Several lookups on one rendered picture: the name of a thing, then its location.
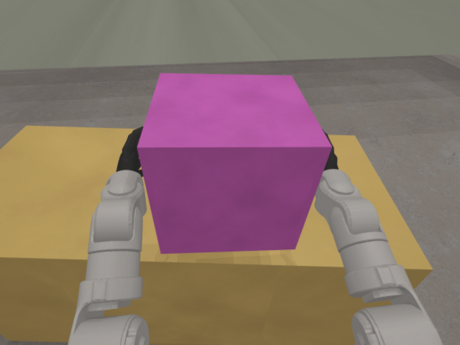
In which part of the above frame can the carton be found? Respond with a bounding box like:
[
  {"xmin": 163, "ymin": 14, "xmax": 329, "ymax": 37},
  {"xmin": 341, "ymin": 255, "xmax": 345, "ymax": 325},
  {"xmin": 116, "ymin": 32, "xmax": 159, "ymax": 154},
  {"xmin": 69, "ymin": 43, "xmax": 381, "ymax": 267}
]
[{"xmin": 137, "ymin": 73, "xmax": 332, "ymax": 254}]

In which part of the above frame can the left robot forearm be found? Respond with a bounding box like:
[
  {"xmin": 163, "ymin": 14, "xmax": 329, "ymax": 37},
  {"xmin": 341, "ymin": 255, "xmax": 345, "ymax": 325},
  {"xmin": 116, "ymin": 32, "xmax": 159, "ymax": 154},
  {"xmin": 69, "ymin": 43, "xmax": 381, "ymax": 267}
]
[{"xmin": 68, "ymin": 170, "xmax": 147, "ymax": 345}]

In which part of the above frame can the right robot forearm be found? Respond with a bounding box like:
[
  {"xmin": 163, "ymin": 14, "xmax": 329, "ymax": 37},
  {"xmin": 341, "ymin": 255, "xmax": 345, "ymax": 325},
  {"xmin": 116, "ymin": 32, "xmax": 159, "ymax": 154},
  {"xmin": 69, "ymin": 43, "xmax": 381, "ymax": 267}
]
[{"xmin": 314, "ymin": 169, "xmax": 443, "ymax": 345}]

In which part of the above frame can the robot right upper arm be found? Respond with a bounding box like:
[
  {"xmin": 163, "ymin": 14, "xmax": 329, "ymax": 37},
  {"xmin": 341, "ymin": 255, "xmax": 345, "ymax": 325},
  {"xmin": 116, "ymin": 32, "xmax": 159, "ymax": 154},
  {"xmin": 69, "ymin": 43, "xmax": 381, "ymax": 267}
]
[{"xmin": 351, "ymin": 303, "xmax": 440, "ymax": 345}]

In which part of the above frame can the robot left hand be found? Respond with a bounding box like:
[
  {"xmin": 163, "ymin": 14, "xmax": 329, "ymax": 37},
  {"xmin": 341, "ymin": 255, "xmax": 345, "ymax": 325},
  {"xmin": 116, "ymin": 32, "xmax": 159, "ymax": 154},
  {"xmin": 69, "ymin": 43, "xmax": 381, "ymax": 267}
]
[{"xmin": 116, "ymin": 126, "xmax": 143, "ymax": 177}]

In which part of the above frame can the robot right hand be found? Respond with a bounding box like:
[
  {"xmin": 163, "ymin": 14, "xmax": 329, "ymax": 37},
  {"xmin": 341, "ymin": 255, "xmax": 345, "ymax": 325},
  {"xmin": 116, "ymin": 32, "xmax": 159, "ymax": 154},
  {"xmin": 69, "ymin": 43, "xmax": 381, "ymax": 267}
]
[{"xmin": 323, "ymin": 131, "xmax": 339, "ymax": 170}]

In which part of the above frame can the robot left upper arm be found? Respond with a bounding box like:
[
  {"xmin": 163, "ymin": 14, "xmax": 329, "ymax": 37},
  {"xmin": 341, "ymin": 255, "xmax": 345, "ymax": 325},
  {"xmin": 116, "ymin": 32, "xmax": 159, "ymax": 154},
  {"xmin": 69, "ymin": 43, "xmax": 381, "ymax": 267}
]
[{"xmin": 70, "ymin": 314, "xmax": 150, "ymax": 345}]

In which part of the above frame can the pedestal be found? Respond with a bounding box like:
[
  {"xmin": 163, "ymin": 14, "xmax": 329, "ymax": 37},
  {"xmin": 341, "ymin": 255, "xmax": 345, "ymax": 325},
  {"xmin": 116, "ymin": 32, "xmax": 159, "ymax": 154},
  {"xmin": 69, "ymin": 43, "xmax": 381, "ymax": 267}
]
[{"xmin": 0, "ymin": 126, "xmax": 433, "ymax": 345}]

